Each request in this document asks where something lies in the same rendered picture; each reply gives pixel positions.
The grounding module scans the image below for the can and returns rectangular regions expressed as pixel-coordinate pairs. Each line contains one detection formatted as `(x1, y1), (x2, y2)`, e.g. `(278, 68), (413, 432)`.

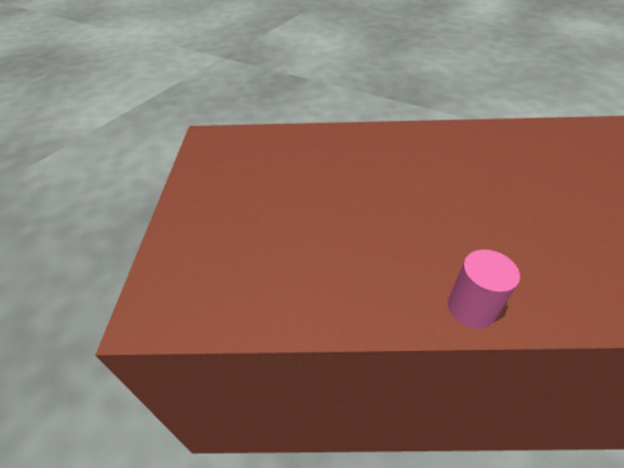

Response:
(448, 250), (520, 329)

